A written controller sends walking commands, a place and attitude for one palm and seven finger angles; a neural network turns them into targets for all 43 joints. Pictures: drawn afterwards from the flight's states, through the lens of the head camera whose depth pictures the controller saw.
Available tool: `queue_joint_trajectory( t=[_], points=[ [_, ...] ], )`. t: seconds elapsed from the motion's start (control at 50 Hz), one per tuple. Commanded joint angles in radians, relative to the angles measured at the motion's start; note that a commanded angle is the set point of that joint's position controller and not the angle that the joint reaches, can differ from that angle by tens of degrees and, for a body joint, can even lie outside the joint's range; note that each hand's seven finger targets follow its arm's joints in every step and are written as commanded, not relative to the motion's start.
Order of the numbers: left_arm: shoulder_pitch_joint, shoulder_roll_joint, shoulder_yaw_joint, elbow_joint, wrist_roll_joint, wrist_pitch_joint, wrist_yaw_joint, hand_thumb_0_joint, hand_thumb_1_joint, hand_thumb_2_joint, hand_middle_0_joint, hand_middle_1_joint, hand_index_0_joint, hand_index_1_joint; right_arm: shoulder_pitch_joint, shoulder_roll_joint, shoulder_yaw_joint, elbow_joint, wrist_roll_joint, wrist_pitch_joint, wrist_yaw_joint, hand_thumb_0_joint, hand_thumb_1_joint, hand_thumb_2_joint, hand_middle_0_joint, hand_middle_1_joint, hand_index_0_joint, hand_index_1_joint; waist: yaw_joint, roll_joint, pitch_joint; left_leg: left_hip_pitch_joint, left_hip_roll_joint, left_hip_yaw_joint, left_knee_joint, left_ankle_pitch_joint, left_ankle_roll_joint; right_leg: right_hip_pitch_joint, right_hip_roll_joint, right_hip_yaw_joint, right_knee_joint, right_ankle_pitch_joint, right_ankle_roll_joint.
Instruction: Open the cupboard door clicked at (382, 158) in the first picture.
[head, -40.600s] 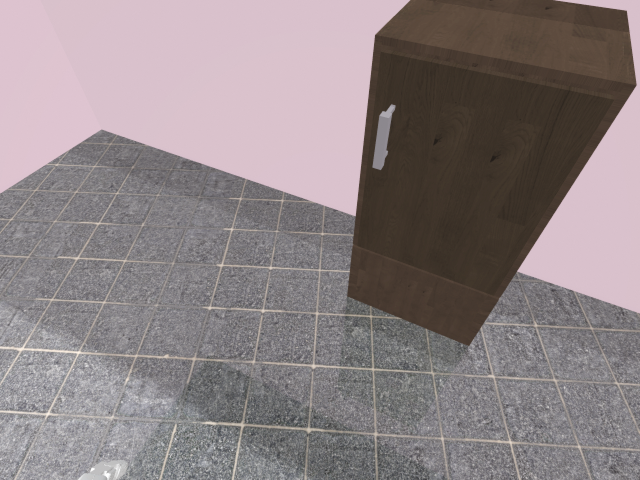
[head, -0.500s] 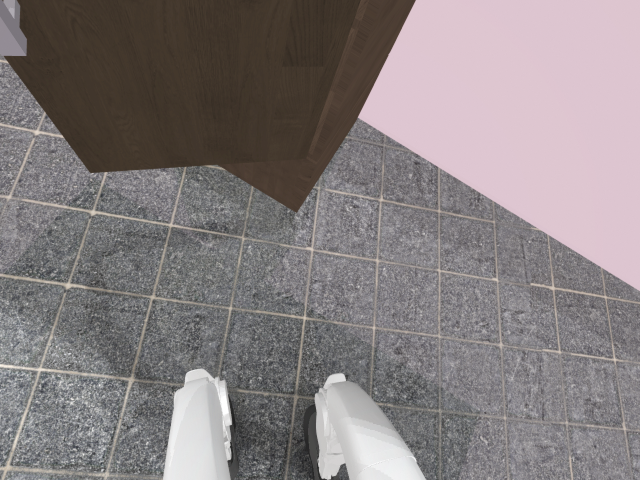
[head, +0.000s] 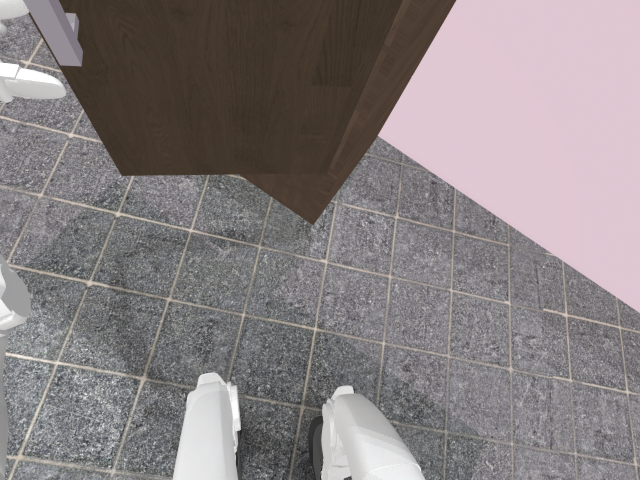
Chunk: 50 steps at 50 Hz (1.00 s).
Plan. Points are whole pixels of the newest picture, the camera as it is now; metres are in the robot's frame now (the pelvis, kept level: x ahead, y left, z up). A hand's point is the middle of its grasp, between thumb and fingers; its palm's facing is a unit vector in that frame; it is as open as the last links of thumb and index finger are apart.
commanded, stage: slide the fingers in behind the handle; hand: left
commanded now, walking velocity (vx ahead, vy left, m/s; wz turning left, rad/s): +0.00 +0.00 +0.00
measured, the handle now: out of the picture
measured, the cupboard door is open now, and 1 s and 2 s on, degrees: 40 39 39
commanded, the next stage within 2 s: move the hooked fingers beside the handle in 0.72 s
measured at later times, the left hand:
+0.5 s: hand (20, 36) +0.55 +0.27 +0.09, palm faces +0.16 -0.99 +0.02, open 15.2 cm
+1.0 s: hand (24, 35) +0.55 +0.27 +0.09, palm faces +0.16 -0.99 +0.01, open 15.4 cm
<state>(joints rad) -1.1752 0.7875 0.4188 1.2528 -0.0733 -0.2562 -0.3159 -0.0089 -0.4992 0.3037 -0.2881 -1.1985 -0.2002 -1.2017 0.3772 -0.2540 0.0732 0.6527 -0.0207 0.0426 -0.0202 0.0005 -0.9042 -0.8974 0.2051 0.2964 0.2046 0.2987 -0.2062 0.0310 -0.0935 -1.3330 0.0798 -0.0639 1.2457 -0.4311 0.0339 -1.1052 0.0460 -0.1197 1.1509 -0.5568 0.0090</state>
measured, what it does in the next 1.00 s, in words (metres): stands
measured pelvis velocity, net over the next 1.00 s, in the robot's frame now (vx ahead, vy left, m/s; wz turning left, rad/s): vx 0.00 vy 0.00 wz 0.02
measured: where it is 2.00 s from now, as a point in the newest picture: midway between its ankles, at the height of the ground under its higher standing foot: (277, 467)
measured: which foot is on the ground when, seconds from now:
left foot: down 0.00-1.00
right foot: down 0.00-1.00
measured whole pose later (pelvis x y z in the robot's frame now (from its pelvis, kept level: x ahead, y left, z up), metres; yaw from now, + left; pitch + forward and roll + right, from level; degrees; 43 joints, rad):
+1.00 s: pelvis +0.00 +0.00 +0.00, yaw +1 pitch +29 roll -8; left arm -1.17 0.70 0.36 1.25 -0.08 -0.30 -0.22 -0.01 -0.50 0.30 -0.30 -1.20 -0.02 -1.11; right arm 0.38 -0.25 0.05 0.69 -0.03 0.03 0.00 0.00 -0.91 -0.90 0.20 0.30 0.20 0.30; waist -0.19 0.04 -0.10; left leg -1.33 0.06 -0.07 1.24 -0.42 0.03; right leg -1.10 0.04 -0.13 1.16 -0.56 0.00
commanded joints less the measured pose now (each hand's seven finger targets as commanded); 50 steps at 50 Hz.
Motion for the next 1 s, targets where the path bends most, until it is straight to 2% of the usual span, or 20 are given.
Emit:
queue_joint_trajectory(
  t=[0.0, 0.04, 0.06, 0.12, 0.14, 0.18, 0.24, 0.28, 0.3, 0.34, 0.4, 0.46, 0.5, 0.62, 0.72, 0.8, 0.82, 0.9, 0.92, 0.98],
  points=[
    [-0.476, 0.089, -0.049, -0.256, 0.010, -0.085, -0.034, 0.000, -0.500, 0.300, -0.300, -1.200, -0.300, -1.200, 0.240, -0.227, -0.082, 0.001, -0.007, -0.006, -0.006, 0.000, -0.900, -0.900, 0.200, 0.300, 0.200, 0.300, -0.067, 0.356, -0.574, 0.888, 0.008, -0.114, -0.121, 0.356, -0.018, -0.155, 0.039, 0.023, -0.133, 0.252, -0.048],
    [-0.452, 0.029, -0.084, -0.262, 0.009, -0.090, -0.030, 0.000, -0.500, 0.300, -0.300, -1.200, -0.300, -1.200, 0.236, -0.219, -0.086, -0.002, -0.007, -0.005, 0.000, 0.000, -0.900, -0.900, 0.200, 0.300, 0.200, 0.300, -0.062, 0.362, -0.576, 0.912, 0.006, -0.117, -0.126, 0.375, -0.022, -0.157, 0.040, 0.020, -0.134, 0.256, -0.050],
    [-0.464, 0.003, -0.100, -0.262, 0.008, -0.089, -0.024, 0.000, -0.500, 0.300, -0.300, -1.200, -0.300, -1.200, 0.235, -0.218, -0.087, 0.002, -0.008, -0.005, 0.003, 0.000, -0.900, -0.900, 0.200, 0.300, 0.200, 0.300, -0.073, 0.349, -0.562, 0.907, 0.006, -0.121, -0.127, 0.360, -0.021, -0.167, 0.041, 0.019, -0.134, 0.252, -0.049],
    [-0.512, -0.006, -0.107, -0.251, 0.014, -0.095, -0.005, 0.000, -0.500, 0.300, -0.300, -1.200, -0.300, -1.200, 0.237, -0.222, -0.089, 0.013, -0.011, -0.007, 0.002, 0.000, -0.900, -0.900, 0.200, 0.300, 0.200, 0.300, -0.088, 0.321, -0.547, 0.887, 0.006, -0.130, -0.131, 0.305, -0.019, -0.180, 0.037, 0.019, -0.131, 0.229, -0.047],
    [-0.506, -0.032, -0.123, -0.249, 0.014, -0.094, -0.002, 0.000, -0.500, 0.300, -0.300, -1.200, -0.300, -1.200, 0.235, -0.219, -0.091, 0.010, -0.010, -0.010, 0.003, 0.000, -0.900, -0.900, 0.200, 0.300, 0.200, 0.300, -0.090, 0.328, -0.544, 0.884, 0.002, -0.123, -0.131, 0.299, -0.017, -0.180, 0.037, 0.021, -0.138, 0.230, -0.047],
    [-0.505, -0.028, -0.116, -0.267, 0.014, -0.105, 0.004, 0.000, -0.500, 0.300, -0.300, -1.200, -0.300, -1.200, 0.237, -0.220, -0.092, 0.013, -0.015, -0.013, 0.007, 0.000, -0.900, -0.900, 0.200, 0.300, 0.200, 0.300, -0.079, 0.353, -0.570, 0.906, 0.001, -0.130, -0.131, 0.322, -0.022, -0.177, 0.036, 0.022, -0.128, 0.235, -0.052],
    [-0.511, -0.062, -0.138, -0.257, 0.015, -0.106, 0.013, 0.000, -0.500, 0.300, -0.300, -1.200, -0.300, -1.200, 0.235, -0.218, -0.095, 0.020, -0.016, -0.013, 0.010, 0.000, -0.900, -0.900, 0.200, 0.300, 0.200, 0.300, -0.091, 0.325, -0.555, 0.900, 0.002, -0.133, -0.133, 0.299, -0.021, -0.184, 0.035, 0.019, -0.132, 0.231, -0.050],
    [-0.527, -0.092, -0.159, -0.284, 0.016, -0.116, 0.019, 0.000, -0.500, 0.300, -0.300, -1.200, -0.300, -1.200, 0.236, -0.214, -0.097, 0.020, -0.019, -0.016, 0.014, 0.000, -0.900, -0.900, 0.200, 0.300, 0.200, 0.300, -0.084, 0.363, -0.578, 0.920, -0.002, -0.135, -0.131, 0.320, -0.024, -0.187, 0.035, 0.021, -0.124, 0.234, -0.054],
    [-0.536, -0.108, -0.170, -0.274, 0.019, -0.115, 0.025, 0.000, -0.500, 0.300, -0.300, -1.200, -0.300, -1.200, 0.230, -0.213, -0.098, 0.025, -0.018, -0.016, 0.015, 0.000, -0.900, -0.900, 0.200, 0.300, 0.200, 0.300, -0.093, 0.351, -0.569, 0.920, 0.000, -0.136, -0.130, 0.307, -0.024, -0.199, 0.034, 0.020, -0.128, 0.232, -0.052],
    [-0.536, -0.096, -0.161, -0.237, 0.019, -0.109, 0.033, 0.000, -0.500, 0.300, -0.300, -1.200, -0.300, -1.200, 0.229, -0.216, -0.096, 0.027, -0.017, -0.017, 0.014, 0.000, -0.900, -0.900, 0.200, 0.300, 0.200, 0.300, -0.103, 0.312, -0.527, 0.868, -0.004, -0.128, -0.130, 0.254, -0.018, -0.192, 0.034, 0.021, -0.135, 0.214, -0.049],
    [-0.551, -0.041, -0.129, -0.250, 0.026, -0.117, 0.034, 0.000, -0.500, 0.300, -0.300, -1.200, -0.300, -1.200, 0.231, -0.219, -0.092, 0.026, -0.019, -0.019, 0.013, 0.000, -0.900, -0.900, 0.200, 0.300, 0.200, 0.300, -0.090, 0.335, -0.566, 0.866, -0.006, -0.121, -0.121, 0.285, -0.015, -0.174, 0.034, 0.026, -0.127, 0.225, -0.053],
    [-0.523, -0.050, -0.136, -0.238, 0.022, -0.117, 0.025, 0.000, -0.500, 0.300, -0.300, -1.200, -0.300, -1.200, 0.227, -0.218, -0.091, 0.022, -0.017, -0.016, 0.014, 0.000, -0.900, -0.900, 0.200, 0.300, 0.200, 0.300, -0.088, 0.324, -0.549, 0.859, -0.005, -0.116, -0.124, 0.272, -0.015, -0.165, 0.036, 0.025, -0.132, 0.219, -0.053],
    [-0.537, -0.048, -0.139, -0.262, 0.024, -0.125, 0.022, 0.000, -0.500, 0.300, -0.300, -1.200, -0.300, -1.200, 0.225, -0.217, -0.091, 0.020, -0.016, -0.018, 0.015, 0.000, -0.900, -0.900, 0.200, 0.300, 0.200, 0.300, -0.079, 0.365, -0.578, 0.889, -0.006, -0.124, -0.127, 0.290, -0.020, -0.176, 0.035, 0.025, -0.124, 0.222, -0.055],
    [-0.550, -0.079, -0.155, -0.247, 0.019, -0.116, 0.028, 0.000, -0.500, 0.300, -0.300, -1.200, -0.300, -1.200, 0.227, -0.217, -0.093, 0.024, -0.016, -0.020, 0.011, 0.000, -0.900, -0.900, 0.200, 0.300, 0.200, 0.300, -0.097, 0.333, -0.550, 0.875, -0.004, -0.132, -0.129, 0.267, -0.018, -0.190, 0.034, 0.023, -0.127, 0.217, -0.051],
    [-0.534, -0.062, -0.144, -0.211, 0.021, -0.110, 0.028, 0.000, -0.500, 0.300, -0.300, -1.200, -0.300, -1.200, 0.228, -0.217, -0.089, 0.026, -0.014, -0.023, 0.010, 0.000, -0.900, -0.900, 0.200, 0.300, 0.200, 0.300, -0.096, 0.311, -0.538, 0.843, -0.006, -0.123, -0.124, 0.243, -0.013, -0.183, 0.034, 0.024, -0.129, 0.207, -0.051],
    [-0.543, -0.047, -0.136, -0.250, 0.023, -0.116, 0.026, 0.000, -0.500, 0.300, -0.300, -1.200, -0.300, -1.200, 0.236, -0.220, -0.093, 0.028, -0.017, -0.022, 0.009, 0.000, -0.900, -0.900, 0.200, 0.300, 0.200, 0.300, -0.090, 0.337, -0.581, 0.886, -0.002, -0.129, -0.122, 0.298, -0.017, -0.183, 0.034, 0.024, -0.121, 0.230, -0.053],
    [-0.545, -0.072, -0.154, -0.260, 0.020, -0.116, 0.025, 0.000, -0.500, 0.300, -0.300, -1.200, -0.300, -1.200, 0.237, -0.215, -0.094, 0.027, -0.017, -0.023, 0.012, 0.000, -0.900, -0.900, 0.200, 0.300, 0.200, 0.300, -0.087, 0.353, -0.583, 0.892, -0.005, -0.126, -0.122, 0.309, -0.018, -0.178, 0.035, 0.024, -0.125, 0.233, -0.053],
    [-0.542, -0.028, -0.120, -0.267, 0.021, -0.118, 0.026, 0.000, -0.500, 0.300, -0.300, -1.200, -0.300, -1.200, 0.239, -0.220, -0.093, 0.031, -0.015, -0.019, 0.010, 0.000, -0.900, -0.900, 0.200, 0.300, 0.200, 0.300, -0.083, 0.345, -0.588, 0.895, -0.003, -0.124, -0.120, 0.324, -0.018, -0.170, 0.035, 0.026, -0.127, 0.239, -0.052],
    [-0.524, -0.046, -0.133, -0.257, 0.020, -0.115, 0.023, 0.000, -0.500, 0.300, -0.300, -1.200, -0.300, -1.200, 0.235, -0.216, -0.093, 0.029, -0.014, -0.020, 0.011, 0.000, -0.900, -0.900, 0.200, 0.300, 0.200, 0.300, -0.080, 0.351, -0.581, 0.894, -0.004, -0.121, -0.122, 0.318, -0.018, -0.170, 0.037, 0.025, -0.131, 0.237, -0.053],
    [-0.524, -0.012, -0.104, -0.235, 0.015, -0.113, 0.024, 0.000, -0.500, 0.300, -0.300, -1.200, -0.300, -1.200, 0.237, -0.219, -0.087, 0.026, -0.014, -0.020, 0.008, 0.000, -0.900, -0.900, 0.200, 0.300, 0.200, 0.300, -0.083, 0.315, -0.553, 0.856, -0.006, -0.118, -0.124, 0.298, -0.013, -0.153, 0.038, 0.027, -0.134, 0.230, -0.051]
  ],
)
